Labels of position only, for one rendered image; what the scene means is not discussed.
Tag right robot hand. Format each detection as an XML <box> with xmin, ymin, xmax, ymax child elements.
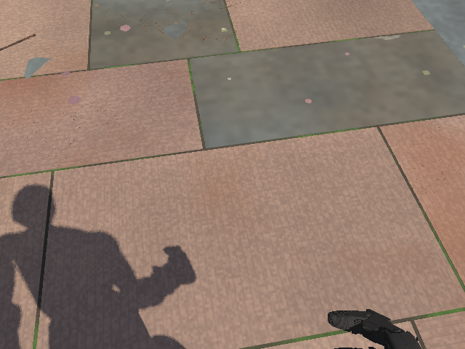
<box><xmin>328</xmin><ymin>309</ymin><xmax>422</xmax><ymax>349</ymax></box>

